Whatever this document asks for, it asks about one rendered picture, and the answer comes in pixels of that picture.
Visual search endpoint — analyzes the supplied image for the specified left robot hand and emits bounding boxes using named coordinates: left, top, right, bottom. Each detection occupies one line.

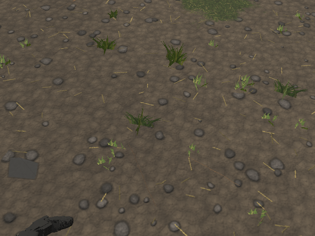
left=16, top=215, right=74, bottom=236

